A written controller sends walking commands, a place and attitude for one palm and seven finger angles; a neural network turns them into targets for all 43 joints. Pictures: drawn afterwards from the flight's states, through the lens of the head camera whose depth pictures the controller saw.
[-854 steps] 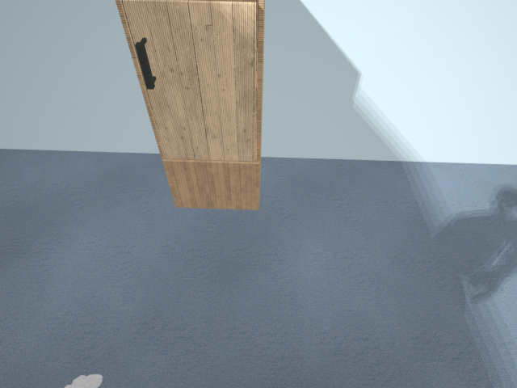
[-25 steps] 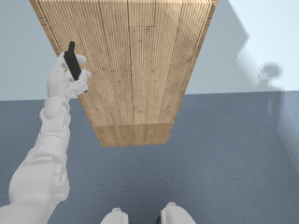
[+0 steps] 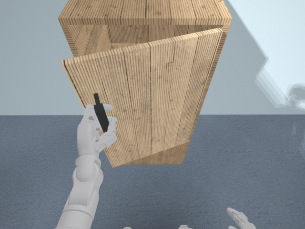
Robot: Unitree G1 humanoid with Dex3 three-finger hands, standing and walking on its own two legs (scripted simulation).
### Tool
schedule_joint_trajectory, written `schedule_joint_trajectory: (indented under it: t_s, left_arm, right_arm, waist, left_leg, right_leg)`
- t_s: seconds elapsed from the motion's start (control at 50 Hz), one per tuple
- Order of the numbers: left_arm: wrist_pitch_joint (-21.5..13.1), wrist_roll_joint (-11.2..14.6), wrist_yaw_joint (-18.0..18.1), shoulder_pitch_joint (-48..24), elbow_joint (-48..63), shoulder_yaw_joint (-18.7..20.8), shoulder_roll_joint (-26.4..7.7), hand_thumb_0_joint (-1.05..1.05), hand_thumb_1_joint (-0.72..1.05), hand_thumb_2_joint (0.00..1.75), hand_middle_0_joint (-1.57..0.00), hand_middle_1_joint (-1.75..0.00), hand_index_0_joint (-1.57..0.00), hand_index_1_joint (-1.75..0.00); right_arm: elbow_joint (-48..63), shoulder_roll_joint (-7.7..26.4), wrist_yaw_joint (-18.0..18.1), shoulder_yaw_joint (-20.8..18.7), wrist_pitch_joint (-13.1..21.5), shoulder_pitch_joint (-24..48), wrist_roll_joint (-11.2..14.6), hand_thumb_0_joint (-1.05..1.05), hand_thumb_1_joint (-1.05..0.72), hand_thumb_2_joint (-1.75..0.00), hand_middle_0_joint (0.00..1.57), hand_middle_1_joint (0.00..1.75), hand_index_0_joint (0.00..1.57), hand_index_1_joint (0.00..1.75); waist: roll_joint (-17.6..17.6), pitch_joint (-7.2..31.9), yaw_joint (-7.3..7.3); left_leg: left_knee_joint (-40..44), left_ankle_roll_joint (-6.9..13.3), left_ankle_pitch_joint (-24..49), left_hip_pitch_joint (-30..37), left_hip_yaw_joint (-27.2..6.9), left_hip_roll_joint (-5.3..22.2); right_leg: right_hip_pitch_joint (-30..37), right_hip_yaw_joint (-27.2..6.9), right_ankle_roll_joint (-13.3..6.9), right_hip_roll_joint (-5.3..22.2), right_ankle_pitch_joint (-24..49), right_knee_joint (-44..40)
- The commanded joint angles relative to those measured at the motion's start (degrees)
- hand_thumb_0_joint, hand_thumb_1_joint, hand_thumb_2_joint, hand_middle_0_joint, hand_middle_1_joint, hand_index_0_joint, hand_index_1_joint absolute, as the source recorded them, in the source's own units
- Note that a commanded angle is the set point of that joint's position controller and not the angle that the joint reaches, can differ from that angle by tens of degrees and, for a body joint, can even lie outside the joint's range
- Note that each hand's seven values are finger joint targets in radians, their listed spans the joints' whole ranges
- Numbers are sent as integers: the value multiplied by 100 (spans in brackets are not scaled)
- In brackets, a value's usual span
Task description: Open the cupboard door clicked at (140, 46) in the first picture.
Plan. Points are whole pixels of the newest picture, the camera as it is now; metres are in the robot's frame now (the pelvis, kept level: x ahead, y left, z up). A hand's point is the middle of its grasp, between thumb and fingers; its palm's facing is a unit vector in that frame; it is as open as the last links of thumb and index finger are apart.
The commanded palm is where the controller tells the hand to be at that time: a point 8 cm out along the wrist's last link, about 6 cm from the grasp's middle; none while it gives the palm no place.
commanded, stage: pull the door open along its arc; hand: left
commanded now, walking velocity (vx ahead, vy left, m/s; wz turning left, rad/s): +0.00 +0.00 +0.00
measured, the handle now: (103, 117) +0.40 +0.15 +0.05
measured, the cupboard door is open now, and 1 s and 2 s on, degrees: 20 41 44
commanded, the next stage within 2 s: open thumb and fingers to let go in 0.46 s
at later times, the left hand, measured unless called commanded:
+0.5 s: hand (146, 171) +0.25 +0.03 +0.06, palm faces +0.28 -0.96 -0.04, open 6.1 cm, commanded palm +0.19 +0.06 +0.06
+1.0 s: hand (142, 169) +0.25 +0.03 +0.06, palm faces +0.41 -0.91 -0.03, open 11.1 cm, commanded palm +0.20 +0.07 +0.06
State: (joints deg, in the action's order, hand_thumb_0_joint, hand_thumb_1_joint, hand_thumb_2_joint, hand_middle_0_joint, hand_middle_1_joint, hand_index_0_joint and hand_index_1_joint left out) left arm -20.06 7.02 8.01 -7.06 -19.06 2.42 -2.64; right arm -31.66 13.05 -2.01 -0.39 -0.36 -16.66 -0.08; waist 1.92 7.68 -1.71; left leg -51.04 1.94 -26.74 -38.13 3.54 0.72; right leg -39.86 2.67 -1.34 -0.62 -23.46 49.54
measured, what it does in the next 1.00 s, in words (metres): shifts its weight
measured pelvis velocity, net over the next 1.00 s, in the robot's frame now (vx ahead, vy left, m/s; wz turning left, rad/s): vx -0.01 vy -0.06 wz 0.07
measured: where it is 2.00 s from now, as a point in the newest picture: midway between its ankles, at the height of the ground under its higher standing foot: outside the picture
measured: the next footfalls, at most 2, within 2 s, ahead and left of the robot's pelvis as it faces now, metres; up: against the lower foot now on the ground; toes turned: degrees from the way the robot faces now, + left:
none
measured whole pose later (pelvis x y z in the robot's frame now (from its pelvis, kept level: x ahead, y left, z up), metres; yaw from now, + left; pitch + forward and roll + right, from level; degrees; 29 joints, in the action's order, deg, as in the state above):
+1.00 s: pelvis -0.01 -0.06 -0.01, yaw +4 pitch +10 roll +2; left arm -13.7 -4.0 30.7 14.2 -0.4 -13.4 4.5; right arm -31.8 11.4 0.5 0.1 3.1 -12.7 -3.3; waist 2.6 7.7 -0.2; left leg -52.4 -2.2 -26.1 -36.8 -3.3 -0.3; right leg -38.6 7.1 -6.1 -0.8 -26.2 53.9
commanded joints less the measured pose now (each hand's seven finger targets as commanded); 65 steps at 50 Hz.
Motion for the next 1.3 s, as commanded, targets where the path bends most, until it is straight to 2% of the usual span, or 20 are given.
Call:
schedule_joint_trajectory:
  t_s: [0.0,0.06,0.08,0.14,0.16,0.22,0.3,0.36,0.4,0.42,0.52,0.54,0.58,0.64,0.74,0.84,0.9,0.94,0.98,1.28]
  left_arm:
    - [-231,-557,1521,-350,1863,-378,346,0,90,90,-40,-135,-40,-135]
    - [15,-1100,2258,-13,2284,-1146,1020,0,90,90,-40,-135,-40,-135]
    - [105,-1236,2451,8,2402,-1233,1081,0,90,90,-40,-135,-40,-135]
    - [367,-1617,2593,377,2615,-1843,1471,0,90,90,-40,-135,-40,-135]
    - [438,-1590,2565,539,2722,-2050,1643,0,90,90,-40,-135,-40,-135]
    - [604,-1309,2484,900,2885,-2299,1881,0,90,90,-40,-135,-40,-135]
    - [745,-1227,2367,1675,3272,-2430,1916,0,90,90,-40,-135,-40,-135]
    - [819,-1119,2236,2458,3635,-2501,1953,0,90,90,-40,-135,-40,-135]
    - [870,-1068,2149,3098,3802,-2361,1793,0,90,90,-40,-135,-40,-135]
    - [871,-1047,2128,3167,3835,-2289,1710,0,90,90,-40,-135,-40,-135]
    - [761,-1151,2372,1963,3432,-1823,1361,0,90,90,-40,-135,-40,-135]
    - [693,-1172,2466,1339,3292,-1649,1207,0,90,90,-40,-135,-40,-135]
    - [608,-1150,2468,1416,3059,-1584,1193,0,76,84,-39,-134,-39,-134]
    - [479,-1164,2385,1504,3143,-1635,1168,0,55,75,-38,-131,-38,-131]
    - [340,-1223,2217,1648,3160,-1761,1162,0,20,60,-35,-127,-35,-127]
    - [238,-1246,2245,1458,3191,-1748,1121,0,-15,45,-32,-124,-32,-124]
    - [241,-1210,2278,1482,3128,-1697,1092,0,-36,36,-31,-122,-31,-122]
    - [235,-1189,2293,1407,3157,-1664,1073,0,-50,30,-30,-120,-30,-120]
    - [231,-1193,2320,1294,3177,-1725,1137,0,-50,30,-30,-120,-30,-120]
    - [495,-1267,2533,1106,3123,-2039,1538,0,-50,30,-18,-45,-18,-45]
  right_arm:
    - [784,509,-84,-245,320,282,-182,0,-90,-90,20,30,20,30]
    - [861,401,-130,-236,310,473,-278,0,-90,-90,20,30,20,30]
    - [864,370,-116,-227,304,542,-306,0,-90,-90,20,30,20,30]
    - [954,270,-39,-186,293,697,-356,0,-90,-90,20,30,20,30]
    - [987,232,-31,-147,283,802,-328,0,-90,-90,20,30,20,30]
    - [1039,181,10,-68,284,1082,-250,0,-90,-90,20,30,20,30]
    - [1129,134,-10,0,303,1227,-219,0,-90,-90,20,30,20,30]
    - [1215,89,-51,42,341,1288,-219,0,-90,-90,20,30,20,30]
    - [1252,82,-64,66,344,1293,-203,0,-90,-90,20,30,20,30]
    - [1256,82,-59,78,333,1305,-208,0,-90,-90,20,30,20,30]
    - [1118,107,69,68,409,1283,-299,0,-90,-90,20,30,20,30]
    - [1022,125,113,65,428,1268,-314,0,-90,-90,20,30,20,30]
    - [988,102,168,40,506,1231,-337,0,-90,-90,20,30,20,30]
    - [995,116,198,-21,539,1073,-322,0,-90,-90,20,30,20,30]
    - [984,180,209,-66,586,927,-313,0,-90,-90,20,30,20,30]
    - [990,192,238,-81,638,949,-304,0,-90,-90,20,30,20,30]
    - [1008,202,257,-82,686,940,-313,0,-90,-90,20,30,20,30]
    - [994,201,262,-86,693,946,-292,0,-90,-90,20,30,20,30]
    - [1003,195,260,-81,723,929,-292,0,-90,-90,20,30,20,30]
    - [1131,204,150,-31,707,1029,-272,0,-90,-90,20,30,20,30]
  waist:
    - [-387,1535,185]
    - [-231,1589,167]
    - [-291,1616,150]
    - [-495,1505,59]
    - [-292,1418,62]
    - [-475,1169,46]
    - [-369,1077,139]
    - [-577,1080,187]
    - [-594,984,289]
    - [-655,873,256]
    - [-725,524,141]
    - [-768,517,66]
    - [-901,644,137]
    - [-866,1008,175]
    - [-935,1046,74]
    - [-777,1030,67]
    - [-1019,1059,89]
    - [-936,1073,106]
    - [-950,1063,88]
    - [-497,970,155]
  left_leg:
    - [484,-211,2548,810,-426,-14]
    - [421,-222,2416,851,-435,-39]
    - [389,-224,2395,864,-462,-32]
    - [359,-181,2209,858,-487,-39]
    - [373,-169,2109,868,-463,-62]
    - [431,-145,1723,848,-506,-108]
    - [449,-142,1620,845,-509,-163]
    - [407,-147,1584,799,-487,-203]
    - [421,-163,1546,724,-484,-235]
    - [392,-168,1474,683,-470,-242]
    - [159,-187,965,397,-511,-323]
    - [106,-181,830,291,-533,-329]
    - [58,-190,754,180,-549,-347]
    - [127,-194,915,132,-552,-345]
    - [126,-163,977,42,-593,-308]
    - [61,-151,841,-15,-591,-308]
    - [33,-142,802,-99,-607,-312]
    - [46,-147,759,-80,-578,-315]
    - [43,-137,748,-44,-580,-317]
    - [246,-110,973,382,-576,-264]
  right_leg:
    - [1135,124,-16,-51,2108,-236]
    - [1070,133,-46,-14,1991,-194]
    - [1070,147,-63,-13,1980,-178]
    - [1108,145,-82,0,1971,-249]
    - [1142,139,-90,9,1949,-310]
    - [1245,115,-75,19,1747,-506]
    - [1447,66,-61,70,1851,-610]
    - [1682,-32,37,166,2255,-702]
    - [1840,-96,49,205,2418,-784]
    - [1802,-163,84,243,2443,-837]
    - [1399,-639,178,409,1566,-1186]
    - [1266,-732,190,446,1245,-1208]
    - [1425,-1008,255,558,1144,-1372]
    - [1831,-1105,267,613,1680,-1258]
    - [1825,-999,307,609,2144,-1048]
    - [1619,-1003,265,594,1605,-1031]
    - [1643,-1018,278,587,1497,-1067]
    - [1606,-1011,266,580,1318,-1066]
    - [1533,-954,257,555,1209,-1056]
    - [972,-94,-22,134,830,-574]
